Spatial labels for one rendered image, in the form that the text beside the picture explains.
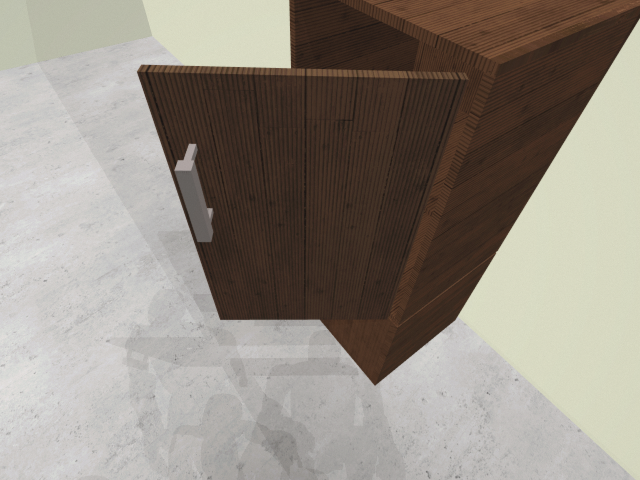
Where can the cupboard door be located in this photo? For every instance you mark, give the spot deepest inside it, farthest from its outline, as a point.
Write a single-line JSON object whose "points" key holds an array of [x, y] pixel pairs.
{"points": [[318, 179]]}

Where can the handle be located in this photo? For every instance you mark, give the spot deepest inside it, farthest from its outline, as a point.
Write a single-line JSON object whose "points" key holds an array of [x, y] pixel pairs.
{"points": [[189, 183]]}

